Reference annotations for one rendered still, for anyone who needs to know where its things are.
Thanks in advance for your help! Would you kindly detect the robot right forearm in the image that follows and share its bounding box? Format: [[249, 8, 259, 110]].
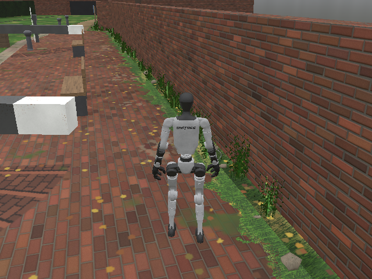
[[208, 141, 219, 165]]

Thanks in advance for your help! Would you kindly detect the robot left upper arm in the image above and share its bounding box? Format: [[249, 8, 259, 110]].
[[159, 117, 174, 150]]

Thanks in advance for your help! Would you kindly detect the robot left forearm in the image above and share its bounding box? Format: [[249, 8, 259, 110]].
[[154, 142, 165, 167]]

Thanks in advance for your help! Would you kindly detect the robot right upper arm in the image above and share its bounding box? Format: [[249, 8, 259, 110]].
[[198, 117, 213, 149]]

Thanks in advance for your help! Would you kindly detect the robot right foot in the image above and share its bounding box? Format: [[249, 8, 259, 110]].
[[195, 228, 204, 244]]

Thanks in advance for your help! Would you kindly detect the robot left hand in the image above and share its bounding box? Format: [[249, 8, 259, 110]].
[[152, 165, 166, 180]]

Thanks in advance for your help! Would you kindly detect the robot right hand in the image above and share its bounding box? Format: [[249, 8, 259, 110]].
[[206, 164, 220, 177]]

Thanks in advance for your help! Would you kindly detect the robot right shin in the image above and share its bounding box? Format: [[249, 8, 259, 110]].
[[195, 195, 204, 235]]

